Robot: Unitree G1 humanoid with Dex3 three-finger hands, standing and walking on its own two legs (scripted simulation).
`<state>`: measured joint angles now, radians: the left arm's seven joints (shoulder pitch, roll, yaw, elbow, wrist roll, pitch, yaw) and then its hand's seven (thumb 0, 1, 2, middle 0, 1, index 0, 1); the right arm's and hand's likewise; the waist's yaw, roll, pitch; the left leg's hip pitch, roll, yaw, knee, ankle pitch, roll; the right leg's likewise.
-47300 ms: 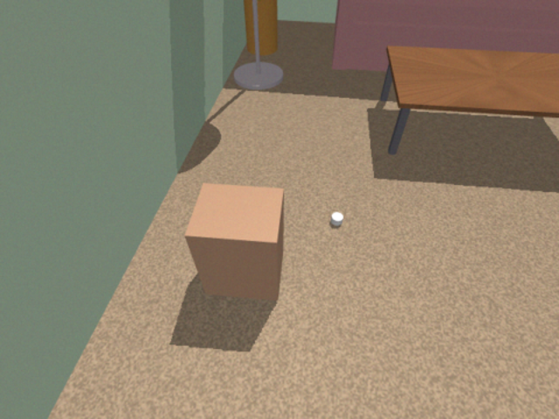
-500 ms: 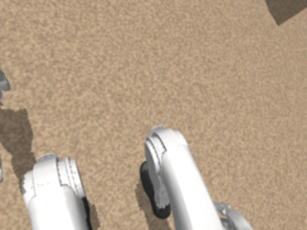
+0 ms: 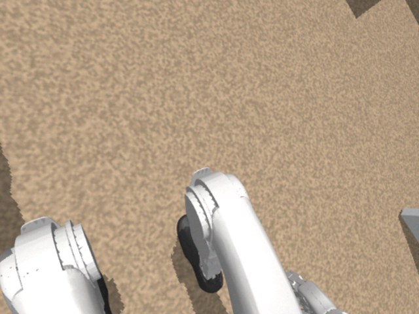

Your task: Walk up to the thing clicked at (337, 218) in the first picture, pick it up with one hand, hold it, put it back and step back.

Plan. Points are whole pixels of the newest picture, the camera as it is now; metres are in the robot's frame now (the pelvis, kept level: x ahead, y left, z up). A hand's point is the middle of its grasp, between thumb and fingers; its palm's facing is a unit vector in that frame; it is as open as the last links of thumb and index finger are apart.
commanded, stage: rest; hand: left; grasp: from above
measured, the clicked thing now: out of the picture +0.49 +0.33 -0.25
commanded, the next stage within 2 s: open in 1.04 s
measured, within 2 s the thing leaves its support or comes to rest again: rests again in 0.74 s
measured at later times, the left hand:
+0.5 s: hand out of the picture +0.47 +0.31 -0.24, palm faces -0.45 -0.13 -0.88, open 5.5 cm
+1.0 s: hand out of the picture +0.47 +0.31 -0.26, palm faces -0.45 -0.14 -0.88, open 5.7 cm
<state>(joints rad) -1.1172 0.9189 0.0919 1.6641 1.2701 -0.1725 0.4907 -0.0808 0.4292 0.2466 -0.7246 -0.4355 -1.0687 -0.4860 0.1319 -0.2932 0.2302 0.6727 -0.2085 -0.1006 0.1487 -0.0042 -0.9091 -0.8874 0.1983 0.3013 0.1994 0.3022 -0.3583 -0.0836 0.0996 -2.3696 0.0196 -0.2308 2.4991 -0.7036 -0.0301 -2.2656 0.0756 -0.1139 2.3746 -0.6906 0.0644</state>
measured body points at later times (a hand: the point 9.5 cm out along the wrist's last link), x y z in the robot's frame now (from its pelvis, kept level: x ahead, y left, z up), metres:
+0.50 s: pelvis +0.00 +0.01 +0.00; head +0.28 +0.12 +0.33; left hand +0.49 +0.31 -0.19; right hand +0.04 -0.25 -0.07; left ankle +0.06 +0.13 -0.28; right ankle +0.10 -0.12 -0.28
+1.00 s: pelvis +0.00 +0.01 +0.00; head +0.29 +0.12 +0.31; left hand +0.49 +0.31 -0.21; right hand +0.04 -0.25 -0.06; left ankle +0.06 +0.13 -0.28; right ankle +0.10 -0.12 -0.28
